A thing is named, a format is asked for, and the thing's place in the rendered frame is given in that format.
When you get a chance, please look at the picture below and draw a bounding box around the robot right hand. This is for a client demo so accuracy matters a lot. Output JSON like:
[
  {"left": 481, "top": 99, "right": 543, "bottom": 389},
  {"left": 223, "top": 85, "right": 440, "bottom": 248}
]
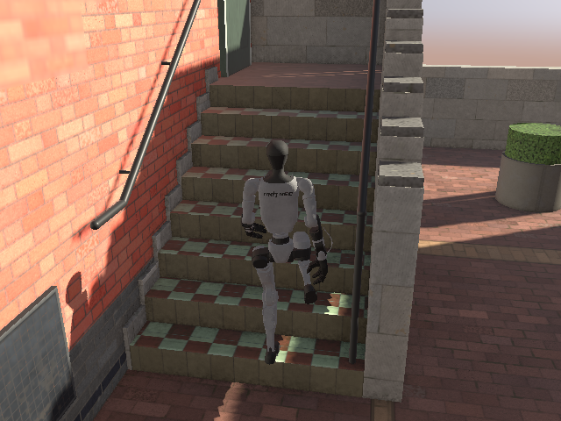
[{"left": 307, "top": 258, "right": 328, "bottom": 285}]

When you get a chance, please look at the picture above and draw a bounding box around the robot left thigh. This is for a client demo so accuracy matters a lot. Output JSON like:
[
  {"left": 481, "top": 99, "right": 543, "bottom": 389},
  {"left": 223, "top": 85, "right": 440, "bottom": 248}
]
[{"left": 252, "top": 246, "right": 279, "bottom": 306}]

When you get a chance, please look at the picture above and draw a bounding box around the robot left shin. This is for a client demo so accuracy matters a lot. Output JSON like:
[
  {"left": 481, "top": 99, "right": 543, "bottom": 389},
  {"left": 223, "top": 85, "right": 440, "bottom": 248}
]
[{"left": 262, "top": 290, "right": 277, "bottom": 352}]

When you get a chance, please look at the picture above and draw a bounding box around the robot left hand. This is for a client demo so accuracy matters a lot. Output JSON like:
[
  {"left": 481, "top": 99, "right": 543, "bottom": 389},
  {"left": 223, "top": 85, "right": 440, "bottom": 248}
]
[{"left": 245, "top": 223, "right": 266, "bottom": 239}]

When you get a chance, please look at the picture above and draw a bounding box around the right robot upper arm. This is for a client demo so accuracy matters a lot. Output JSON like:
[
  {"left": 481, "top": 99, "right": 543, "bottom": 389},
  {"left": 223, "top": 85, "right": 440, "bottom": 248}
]
[{"left": 296, "top": 177, "right": 318, "bottom": 228}]

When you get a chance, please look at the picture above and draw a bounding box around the robot left forearm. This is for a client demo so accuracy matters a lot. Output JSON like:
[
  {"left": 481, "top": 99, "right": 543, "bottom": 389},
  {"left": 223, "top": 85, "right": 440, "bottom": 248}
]
[{"left": 241, "top": 212, "right": 254, "bottom": 232}]

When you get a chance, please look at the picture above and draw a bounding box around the left robot upper arm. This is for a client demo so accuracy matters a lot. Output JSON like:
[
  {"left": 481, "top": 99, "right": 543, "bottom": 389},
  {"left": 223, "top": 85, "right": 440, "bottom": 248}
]
[{"left": 242, "top": 178, "right": 260, "bottom": 225}]

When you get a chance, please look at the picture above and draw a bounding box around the robot right forearm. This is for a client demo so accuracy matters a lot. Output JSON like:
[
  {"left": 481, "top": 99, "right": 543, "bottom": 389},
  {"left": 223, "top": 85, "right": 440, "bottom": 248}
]
[{"left": 309, "top": 214, "right": 327, "bottom": 260}]

